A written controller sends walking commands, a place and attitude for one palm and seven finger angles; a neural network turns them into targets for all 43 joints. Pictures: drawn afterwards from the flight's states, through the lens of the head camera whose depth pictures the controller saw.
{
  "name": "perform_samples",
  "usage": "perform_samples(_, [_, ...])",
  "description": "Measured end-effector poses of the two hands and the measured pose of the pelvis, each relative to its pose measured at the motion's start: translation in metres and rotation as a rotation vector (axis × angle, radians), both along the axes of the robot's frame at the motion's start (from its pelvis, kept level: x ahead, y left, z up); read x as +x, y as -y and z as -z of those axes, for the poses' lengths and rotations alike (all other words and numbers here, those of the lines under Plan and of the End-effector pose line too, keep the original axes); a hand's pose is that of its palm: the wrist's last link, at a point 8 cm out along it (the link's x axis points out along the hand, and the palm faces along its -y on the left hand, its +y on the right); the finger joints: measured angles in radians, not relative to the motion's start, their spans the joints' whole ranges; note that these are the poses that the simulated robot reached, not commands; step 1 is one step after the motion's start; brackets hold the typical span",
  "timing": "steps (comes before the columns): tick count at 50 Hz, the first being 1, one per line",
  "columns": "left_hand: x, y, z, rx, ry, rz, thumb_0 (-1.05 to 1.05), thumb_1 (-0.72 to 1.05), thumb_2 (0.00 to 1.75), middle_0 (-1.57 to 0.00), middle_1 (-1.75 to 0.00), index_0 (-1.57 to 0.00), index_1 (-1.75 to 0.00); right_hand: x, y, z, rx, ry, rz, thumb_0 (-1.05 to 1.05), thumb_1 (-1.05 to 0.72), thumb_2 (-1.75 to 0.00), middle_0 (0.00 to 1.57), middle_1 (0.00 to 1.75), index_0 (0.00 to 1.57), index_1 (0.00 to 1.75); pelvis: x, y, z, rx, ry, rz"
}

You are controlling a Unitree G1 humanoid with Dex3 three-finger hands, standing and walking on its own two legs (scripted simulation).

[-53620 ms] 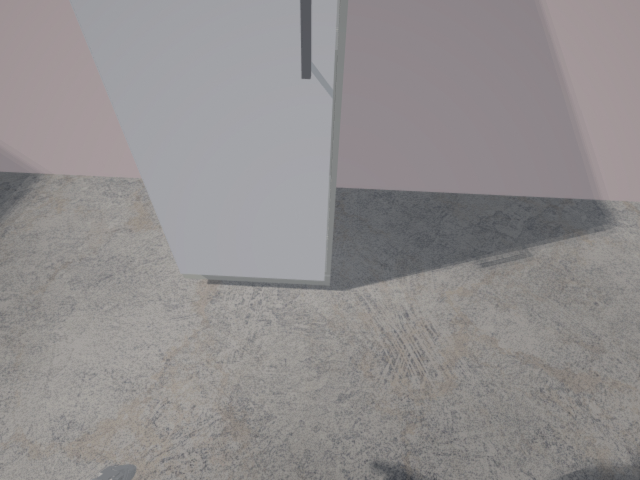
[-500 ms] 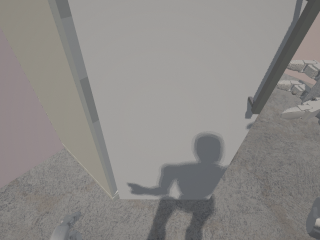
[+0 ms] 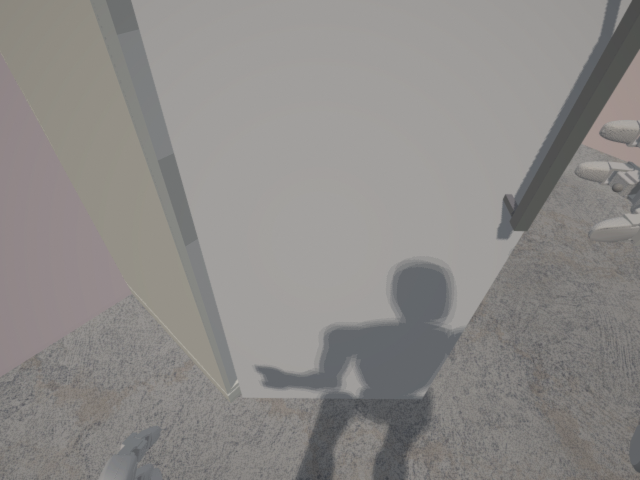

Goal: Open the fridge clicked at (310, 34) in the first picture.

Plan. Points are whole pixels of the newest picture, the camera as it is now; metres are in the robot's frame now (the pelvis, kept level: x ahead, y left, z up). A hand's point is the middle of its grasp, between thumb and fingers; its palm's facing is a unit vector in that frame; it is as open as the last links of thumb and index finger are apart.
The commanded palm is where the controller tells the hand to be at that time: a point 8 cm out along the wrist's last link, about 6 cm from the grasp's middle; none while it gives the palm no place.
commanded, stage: move the hooked fingers beside the handle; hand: right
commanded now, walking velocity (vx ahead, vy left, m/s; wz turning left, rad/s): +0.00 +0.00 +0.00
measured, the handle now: (563, 125) +0.48 -0.23 +0.25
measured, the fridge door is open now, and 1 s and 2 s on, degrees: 47 47 47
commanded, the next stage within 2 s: feel for the door with the fingertips in 1.44 s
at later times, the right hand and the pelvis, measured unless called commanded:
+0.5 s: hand (630, 179) +0.42 -0.29 +0.22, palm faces +0.00 +1.00 -0.03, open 14.0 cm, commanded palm +0.38 -0.34 +0.23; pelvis +0.01 -0.01 +0.00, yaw +0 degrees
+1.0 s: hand out of the picture +0.41 -0.30 +0.23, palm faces -0.01 +1.00 +0.00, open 14.0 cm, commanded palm +0.38 -0.34 +0.23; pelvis +0.00 -0.01 +0.00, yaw +0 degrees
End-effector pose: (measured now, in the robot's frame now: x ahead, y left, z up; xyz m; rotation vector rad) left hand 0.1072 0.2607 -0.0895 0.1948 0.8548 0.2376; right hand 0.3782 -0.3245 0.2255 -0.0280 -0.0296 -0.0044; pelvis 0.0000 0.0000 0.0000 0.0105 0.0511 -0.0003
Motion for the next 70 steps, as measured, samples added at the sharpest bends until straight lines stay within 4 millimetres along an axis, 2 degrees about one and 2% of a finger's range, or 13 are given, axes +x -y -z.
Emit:
perform_samples(10, [0.000,-0.001,0.001,0.016,-0.018,0.001,0.01,0.90,0.90,-0.20,-0.30,-0.20,-0.30,0.010,0.005,-0.002,0.001,0.000,-0.018,-0.01,0.50,-0.30,0.30,1.20,0.31,1.20,0.001,0.003,0.001,0.003,-0.016,0.004])
perform_samples(19, [-0.015,-0.001,0.004,0.018,-0.063,-0.025,0.01,0.90,0.90,-0.20,-0.30,-0.20,-0.30,0.020,0.016,0.004,0.020,-0.016,-0.002,-0.01,0.50,-0.30,0.31,1.20,0.31,1.20,0.004,0.006,0.001,0.003,-0.033,-0.006])
perform_samples(27, [-0.026,-0.001,0.005,0.024,-0.100,-0.036,0.01,0.90,0.90,-0.20,-0.30,-0.20,-0.30,0.017,0.022,-0.001,-0.011,0.022,-0.023,-0.01,0.50,-0.30,0.30,1.20,0.30,1.20,0.007,0.010,0.001,0.006,-0.035,-0.008])
perform_samples(33, [-0.019,0.004,0.005,0.015,-0.077,-0.027,0.01,0.90,0.90,-0.20,-0.30,-0.20,-0.30,0.013,0.017,0.002,0.010,0.004,-0.051,-0.01,0.50,-0.30,0.30,1.20,0.31,1.20,0.007,0.013,0.001,0.006,-0.031,-0.007])
perform_samples(38, [-0.010,0.009,0.002,0.009,-0.043,-0.013,0.01,0.90,0.90,-0.20,-0.30,-0.20,-0.30,0.011,0.021,0.009,0.017,-0.023,-0.014,-0.01,0.50,-0.30,0.31,1.20,0.31,1.20,0.003,0.014,0.001,0.007,-0.031,-0.008])
perform_samples(47, [-0.005,0.012,-0.002,0.020,-0.025,0.013,0.01,0.90,0.90,-0.20,-0.30,-0.20,-0.30,0.005,0.026,-0.004,0.012,0.028,-0.015,-0.01,0.50,-0.30,0.30,1.20,0.31,1.20,-0.001,0.013,0.001,0.010,-0.025,0.003])
perform_samples(53, [-0.013,0.009,0.002,0.026,-0.048,0.002,0.01,0.90,0.90,-0.20,-0.30,-0.20,-0.30,0.009,0.027,0.005,0.003,-0.042,-0.012,-0.01,0.50,-0.30,0.30,1.20,0.30,1.20,-0.004,0.014,0.002,0.010,-0.036,0.006])
perform_samples(60, [-0.026,0.006,0.004,0.032,-0.081,-0.011,0.01,0.90,0.90,-0.20,-0.30,-0.20,-0.30,0.017,0.012,-0.001,0.019,0.038,-0.051,-0.01,0.50,-0.30,0.30,1.20,0.30,1.20,-0.003,0.013,0.001,0.008,-0.034,0.001])
perform_samples(65, [-0.033,0.004,0.004,0.021,-0.080,-0.038,0.01,0.90,0.90,-0.20,-0.30,-0.20,-0.30,0.021,0.018,0.002,0.036,-0.003,-0.020,-0.01,0.50,-0.30,0.31,1.20,0.31,1.20,-0.001,0.012,0.001,0.007,-0.038,-0.011])
perform_samples(70, [-0.037,0.001,0.006,0.019,-0.099,-0.044,0.01,0.90,0.90,-0.20,-0.30,-0.20,-0.30,0.016,0.024,0.006,-0.014,-0.023,0.001,-0.01,0.50,-0.30,0.30,1.20,0.30,1.20,0.001,0.011,0.001,0.007,-0.039,-0.011])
